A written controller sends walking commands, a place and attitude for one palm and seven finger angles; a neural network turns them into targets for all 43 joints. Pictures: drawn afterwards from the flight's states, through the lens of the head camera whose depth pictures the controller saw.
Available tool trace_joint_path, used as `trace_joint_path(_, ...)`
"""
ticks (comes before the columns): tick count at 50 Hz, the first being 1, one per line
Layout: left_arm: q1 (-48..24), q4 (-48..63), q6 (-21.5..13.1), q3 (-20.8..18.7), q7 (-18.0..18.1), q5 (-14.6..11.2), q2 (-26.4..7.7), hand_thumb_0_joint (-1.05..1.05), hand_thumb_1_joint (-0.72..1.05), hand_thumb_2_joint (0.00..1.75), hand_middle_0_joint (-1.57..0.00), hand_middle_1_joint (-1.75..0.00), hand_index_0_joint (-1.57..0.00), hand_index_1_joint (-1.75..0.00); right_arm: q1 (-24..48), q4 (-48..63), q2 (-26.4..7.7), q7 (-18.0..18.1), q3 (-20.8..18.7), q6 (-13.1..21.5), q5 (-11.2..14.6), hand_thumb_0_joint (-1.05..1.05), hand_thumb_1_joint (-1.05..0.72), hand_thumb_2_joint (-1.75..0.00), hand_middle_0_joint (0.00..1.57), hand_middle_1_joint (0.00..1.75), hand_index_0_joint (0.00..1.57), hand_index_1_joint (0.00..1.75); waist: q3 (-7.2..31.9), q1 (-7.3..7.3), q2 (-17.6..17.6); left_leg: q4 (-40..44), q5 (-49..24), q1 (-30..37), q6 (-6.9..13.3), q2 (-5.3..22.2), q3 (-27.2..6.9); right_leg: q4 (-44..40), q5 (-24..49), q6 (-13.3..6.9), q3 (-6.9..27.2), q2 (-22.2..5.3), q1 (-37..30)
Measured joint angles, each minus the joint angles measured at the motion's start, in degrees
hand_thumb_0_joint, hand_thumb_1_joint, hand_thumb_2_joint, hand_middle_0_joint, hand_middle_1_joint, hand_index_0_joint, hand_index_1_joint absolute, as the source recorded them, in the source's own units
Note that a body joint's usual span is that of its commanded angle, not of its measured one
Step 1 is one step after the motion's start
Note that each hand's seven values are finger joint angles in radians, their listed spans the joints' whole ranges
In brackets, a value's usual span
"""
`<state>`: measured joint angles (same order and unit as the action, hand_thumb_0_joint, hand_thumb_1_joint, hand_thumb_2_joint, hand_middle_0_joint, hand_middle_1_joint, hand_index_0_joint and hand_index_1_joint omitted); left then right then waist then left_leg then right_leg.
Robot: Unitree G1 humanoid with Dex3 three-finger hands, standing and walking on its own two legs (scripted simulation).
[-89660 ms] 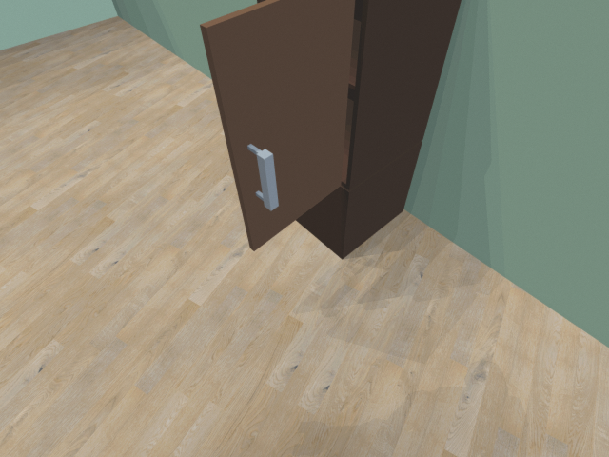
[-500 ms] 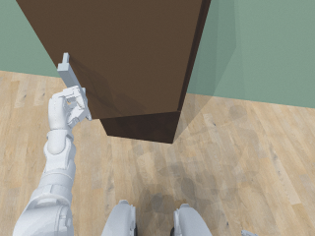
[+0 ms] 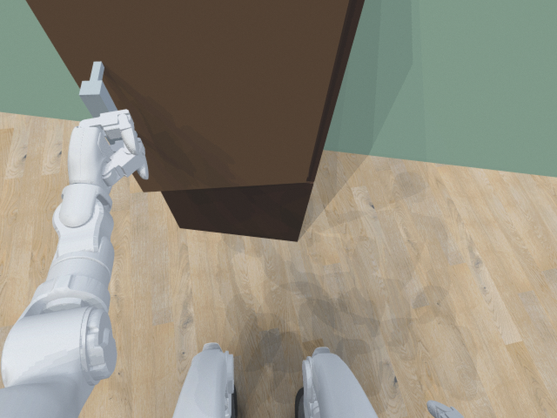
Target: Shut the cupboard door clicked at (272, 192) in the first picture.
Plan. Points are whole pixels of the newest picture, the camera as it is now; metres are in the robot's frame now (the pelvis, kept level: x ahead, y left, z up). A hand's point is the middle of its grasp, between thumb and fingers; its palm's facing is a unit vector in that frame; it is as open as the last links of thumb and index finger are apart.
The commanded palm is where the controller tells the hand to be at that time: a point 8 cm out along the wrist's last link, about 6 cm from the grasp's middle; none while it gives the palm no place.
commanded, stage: push the door shut along its arc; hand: left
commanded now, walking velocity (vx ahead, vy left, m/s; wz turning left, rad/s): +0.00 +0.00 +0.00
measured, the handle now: (116, 117) +0.54 +0.23 +0.05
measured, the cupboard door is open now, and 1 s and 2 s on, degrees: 12 0 0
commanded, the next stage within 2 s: pull the fist back off the door in 0.82 s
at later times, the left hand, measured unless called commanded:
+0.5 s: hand (142, 126) +0.52 +0.19 +0.06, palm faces -0.10 -0.99 -0.02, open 3.1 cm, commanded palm +0.53 +0.20 +0.05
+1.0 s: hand (149, 114) +0.54 +0.18 +0.06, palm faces -0.04 -1.00 +0.03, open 3.2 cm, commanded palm +0.57 +0.16 +0.05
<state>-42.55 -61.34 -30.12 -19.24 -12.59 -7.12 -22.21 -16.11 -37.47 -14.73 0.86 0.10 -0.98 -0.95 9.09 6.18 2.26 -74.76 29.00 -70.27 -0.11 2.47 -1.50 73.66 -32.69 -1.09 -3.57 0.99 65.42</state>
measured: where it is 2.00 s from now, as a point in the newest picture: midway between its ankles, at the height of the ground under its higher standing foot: outside the picture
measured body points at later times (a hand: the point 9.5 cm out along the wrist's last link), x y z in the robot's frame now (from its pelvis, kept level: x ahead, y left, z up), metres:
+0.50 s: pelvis -0.02 +0.02 -0.02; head +0.14 +0.05 +0.40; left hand +0.52 +0.24 +0.06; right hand +0.00 -0.26 -0.12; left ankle +0.05 +0.12 -0.61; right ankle +0.02 -0.11 -0.61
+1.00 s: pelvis -0.04 +0.02 -0.04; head +0.14 +0.07 +0.38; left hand +0.53 +0.23 +0.06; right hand -0.03 -0.25 -0.13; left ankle +0.05 +0.12 -0.61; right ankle +0.02 -0.11 -0.61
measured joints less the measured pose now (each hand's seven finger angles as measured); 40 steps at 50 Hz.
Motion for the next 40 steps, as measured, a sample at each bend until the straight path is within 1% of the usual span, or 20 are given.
trace_joint_path(5,-3.2,-2.3,1.3,0.0,-1.2,-0.2,-1.7,0.02,0.9,0.9,-1.34,-1.5,-1.32,-1.5,-1.2,-0.8,-0.1,0.0,0.2,0.1,0.1,0.0,-0.9,-0.9,0.2,0.3,0.21,0.3,-0.2,0.58,0.2,-0.6,-0.2,-1.4,0.2,-0.1,-0.4,0.2,0.3,0.1,-0.3,0.0,1.0)
trace_joint_path(10,-6.3,-4.9,2.0,0.1,-2.3,0.0,-3.8,0.02,0.9,0.9,-1.33,-1.5,-1.33,-1.5,-2.1,-1.3,-0.4,-0.1,0.5,0.4,0.1,0.0,-0.9,-0.9,0.2,0.3,0.21,0.3,-0.3,1.53,0.2,-1.3,-0.4,-2.8,0.4,0.0,-0.7,0.5,0.7,0.3,-0.6,0.1,2.2)
trace_joint_path(16,-10.6,-7.0,3.3,1.6,-3.2,1.1,-6.3,0.02,0.9,0.9,-1.33,-1.5,-1.33,-1.5,-2.8,-1.8,-0.8,-0.2,0.7,1.2,-0.2,0.0,-0.9,-0.9,0.2,0.3,0.21,0.3,-0.4,2.79,0.3,-2.5,-0.7,-5.3,0.7,-0.2,-1.3,1.0,1.1,0.5,-1.2,-0.1,4.1)
trace_joint_path(23,-15.2,-9.2,5.0,2.2,-4.1,1.2,-7.9,0.02,0.9,0.9,-1.32,-1.5,-1.32,-1.5,-3.2,-2.1,-1.0,-0.5,1.3,2.0,-0.5,0.0,-0.9,-0.9,0.2,0.3,0.21,0.3,-0.6,4.07,0.2,-3.3,-1.0,-7.5,1.1,-0.4,-1.5,1.3,1.5,0.9,-1.4,-0.2,5.9)
trace_joint_path(25,-16.6,-9.9,5.4,2.1,-4.2,1.6,-8.5,0.02,0.9,0.9,-1.31,-1.5,-1.32,-1.5,-3.3,-2.0,-1.0,-0.5,1.6,2.3,-0.6,0.0,-0.9,-0.9,0.2,0.3,0.21,0.3,-0.6,4.62,0.2,-3.6,-1.0,-8.2,1.2,-0.4,-1.6,1.5,1.6,1.0,-1.5,-0.1,6.5)
trace_joint_path(31,-21.0,-11.4,6.8,3.3,-4.2,3.3,-10.8,0.02,0.9,0.9,-1.3,-1.5,-1.31,-1.5,-3.5,-1.8,-0.7,-0.8,2.2,3.0,-0.9,0.0,-0.9,-0.9,0.2,0.3,0.21,0.3,-0.8,6.0,0.3,-4.8,-0.9,-10.7,1.4,-0.4,-2.0,2.2,1.6,1.1,-1.9,-0.1,8.6)
trace_joint_path(36,-22.8,-12.2,7.0,3.7,-6.5,3.8,-11.3,0.02,0.9,0.9,-1.32,-1.5,-1.32,-1.5,-4.2,-2.1,-0.5,-0.8,2.8,3.1,-0.9,0.0,-0.9,-0.9,0.2,0.3,0.21,0.3,-0.8,5.54,0.3,-5.6,-1.0,-11.9,1.5,-0.5,-2.3,2.9,1.6,1.2,-2.1,-0.1,9.7)
trace_joint_path(40,-24.6,-13.1,8.3,4.6,-6.9,3.9,-12.1,0.02,0.9,0.9,-1.33,-1.5,-1.33,-1.5,-4.0,-2.3,-0.1,-0.6,3.3,3.7,-0.8,0.0,-0.9,-0.9,0.2,0.3,0.21,0.3,-0.8,5.83,0.0,-6.4,-1.2,-13.0,1.4,-0.4,-2.8,3.5,1.8,1.1,-2.6,0.0,10.5)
